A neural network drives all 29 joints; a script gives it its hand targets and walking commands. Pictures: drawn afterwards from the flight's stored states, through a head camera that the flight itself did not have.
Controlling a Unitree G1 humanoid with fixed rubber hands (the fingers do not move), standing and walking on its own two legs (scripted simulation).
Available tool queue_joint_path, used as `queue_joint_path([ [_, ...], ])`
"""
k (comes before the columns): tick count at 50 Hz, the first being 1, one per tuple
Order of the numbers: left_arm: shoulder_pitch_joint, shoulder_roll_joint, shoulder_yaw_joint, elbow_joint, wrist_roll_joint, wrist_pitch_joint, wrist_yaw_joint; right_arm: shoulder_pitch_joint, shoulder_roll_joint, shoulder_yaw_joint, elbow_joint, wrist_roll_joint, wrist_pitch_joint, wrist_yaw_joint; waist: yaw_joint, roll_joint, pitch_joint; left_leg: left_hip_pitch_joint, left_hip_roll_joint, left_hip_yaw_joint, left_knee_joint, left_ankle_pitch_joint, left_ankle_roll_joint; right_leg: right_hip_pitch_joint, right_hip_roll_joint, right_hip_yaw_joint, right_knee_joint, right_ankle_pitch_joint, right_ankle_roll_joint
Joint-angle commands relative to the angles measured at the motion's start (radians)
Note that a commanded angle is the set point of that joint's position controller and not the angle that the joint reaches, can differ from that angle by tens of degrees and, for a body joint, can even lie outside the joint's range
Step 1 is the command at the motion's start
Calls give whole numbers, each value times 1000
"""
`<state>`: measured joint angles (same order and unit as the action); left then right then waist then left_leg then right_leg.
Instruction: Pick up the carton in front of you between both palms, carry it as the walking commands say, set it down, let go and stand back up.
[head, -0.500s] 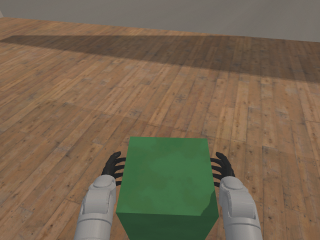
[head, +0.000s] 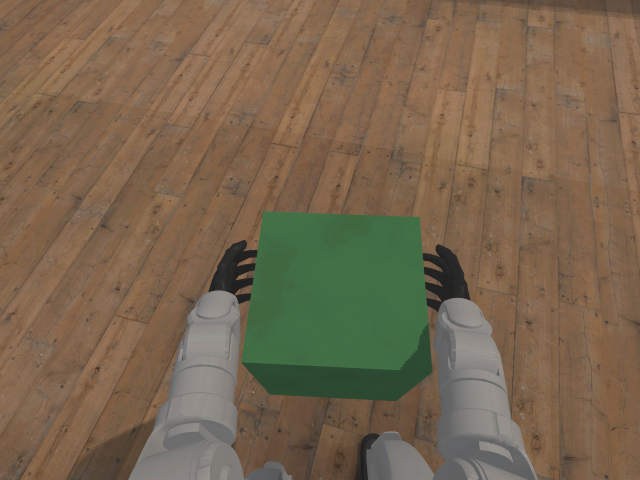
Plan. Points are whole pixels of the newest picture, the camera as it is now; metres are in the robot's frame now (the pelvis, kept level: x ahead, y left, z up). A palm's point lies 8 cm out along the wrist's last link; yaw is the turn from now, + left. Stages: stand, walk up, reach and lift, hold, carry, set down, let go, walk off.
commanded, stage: set down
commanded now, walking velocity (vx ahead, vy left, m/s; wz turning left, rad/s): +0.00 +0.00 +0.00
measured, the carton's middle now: (336, 315) +0.36 -0.02 -0.11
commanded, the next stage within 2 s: none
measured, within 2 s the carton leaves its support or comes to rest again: neither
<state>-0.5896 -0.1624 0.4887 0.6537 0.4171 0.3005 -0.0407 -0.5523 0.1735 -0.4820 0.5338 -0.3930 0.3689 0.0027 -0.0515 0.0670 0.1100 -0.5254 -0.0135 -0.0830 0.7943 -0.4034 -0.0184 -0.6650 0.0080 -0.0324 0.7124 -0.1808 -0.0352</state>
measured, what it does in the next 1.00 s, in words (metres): lowers itself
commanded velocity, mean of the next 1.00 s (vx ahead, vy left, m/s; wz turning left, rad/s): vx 0.00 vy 0.00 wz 0.00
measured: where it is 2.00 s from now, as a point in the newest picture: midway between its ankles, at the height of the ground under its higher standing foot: outside the picture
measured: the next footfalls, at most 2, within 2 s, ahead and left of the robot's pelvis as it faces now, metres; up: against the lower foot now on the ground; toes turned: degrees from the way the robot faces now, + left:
none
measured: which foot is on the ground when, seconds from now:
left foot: down 0.00-1.00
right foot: down 0.00-1.00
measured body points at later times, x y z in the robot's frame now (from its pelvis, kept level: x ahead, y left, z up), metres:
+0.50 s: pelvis -0.02 +0.04 -0.12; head +0.22 +0.00 +0.25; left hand +0.44 +0.11 -0.21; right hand +0.40 -0.19 -0.21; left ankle +0.00 +0.15 -0.71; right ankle +0.10 -0.10 -0.71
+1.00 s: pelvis -0.05 +0.02 -0.24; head +0.27 -0.02 +0.07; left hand +0.50 +0.09 -0.36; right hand +0.43 -0.21 -0.37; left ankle +0.00 +0.15 -0.71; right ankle +0.10 -0.10 -0.71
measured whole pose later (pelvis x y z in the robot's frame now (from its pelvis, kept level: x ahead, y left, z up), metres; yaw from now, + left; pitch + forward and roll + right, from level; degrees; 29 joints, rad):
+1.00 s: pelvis -0.05 +0.02 -0.24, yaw +3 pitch +46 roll +3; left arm -1.19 0.08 0.31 0.82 0.13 0.28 0.08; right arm -1.05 0.00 -0.54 0.56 -0.22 0.34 -0.06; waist -0.11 0.09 -0.04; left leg -1.95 -0.10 -0.01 1.80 -0.66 -0.02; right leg -2.12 -0.03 0.04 1.66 -0.35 0.01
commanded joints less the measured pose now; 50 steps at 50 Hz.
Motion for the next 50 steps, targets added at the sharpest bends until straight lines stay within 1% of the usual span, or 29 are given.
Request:
queue_joint_path([
  [1,-463,-706,-413,23,-151,-136,-146,-463,707,433,34,129,-134,138,9,-66,-562,-461,-127,18,-53,59,43,557,71,140,93,212,33],
  [3,-502,-744,-488,-3,-192,-186,-136,-504,739,505,14,154,-185,143,8,-67,-711,-548,-134,25,4,88,28,557,76,136,174,309,37],
  [4,-525,-758,-529,-20,-214,-205,-129,-526,747,542,-2,171,-207,145,2,-67,-794,-580,-139,27,30,108,21,556,77,131,215,364,38],
  [6,-566,-781,-624,-69,-267,-229,-109,-567,747,611,-40,210,-236,149,-23,-65,-981,-615,-149,27,87,175,8,537,77,117,296,482,36],
  [7,-574,-792,-671,-94,-293,-235,-96,-573,743,642,-54,229,-244,149,-30,-63,-1067,-623,-151,27,111,212,1,526,78,110,330,527,34],
  [9,-596,-797,-733,-137,-333,-236,-72,-580,724,669,-81,255,-248,150,-47,-56,-1181,-646,-152,27,157,254,-10,464,84,91,383,552,32],
  [10,-604,-800,-750,-147,-346,-231,-63,-582,716,672,-88,262,-244,154,-56,-50,-1209,-656,-152,26,178,264,-14,415,89,80,403,537,31],
  [12,-619,-815,-764,-150,-360,-213,-51,-591,704,665,-87,267,-228,168,-71,-34,-1213,-671,-149,20,214,260,-19,287,98,59,431,461,29],
  [16,-661,-862,-738,-105,-353,-161,-46,-625,695,614,-33,256,-184,214,-91,2,-1123,-715,-140,9,259,181,-26,17,107,26,468,276,24],
  [18,-689,-869,-706,-74,-340,-138,-50,-651,695,579,1,245,-161,235,-96,11,-1085,-751,-139,7,281,140,-26,-88,108,17,488,212,23],
  [21,-734,-858,-659,-33,-320,-115,-56,-692,693,532,42,230,-134,255,-103,12,-1072,-804,-145,11,323,109,-25,-193,108,8,527,171,26],
  [24,-786,-839,-631,-11,-312,-107,-59,-738,698,506,62,227,-118,260,-105,5,-1105,-859,-158,22,377,108,-22,-253,109,2,575,181,34],
  [29,-878,-799,-630,-12,-330,-111,-55,-819,706,509,55,253,-110,241,-105,-12,-1207,-961,-181,54,481,111,-20,-282,109,-1,665,229,50],
  [36,-1002,-748,-651,-10,-374,-97,-66,-932,715,532,29,293,-87,197,-111,-30,-1307,-1124,-203,101,619,48,-14,-258,108,2,777,240,73],
  [43,-1122,-704,-630,39,-396,-73,-99,-1054,704,522,19,302,-61,162,-123,-48,-1322,-1302,-211,129,728,-29,-1,-238,101,9,861,216,82],
  [50,-1237,-645,-577,111,-394,-60,-111,-1186,635,471,20,300,-56,147,-144,-41,-1286,-1417,-211,139,815,-93,13,-305,94,2,940,159,83],
])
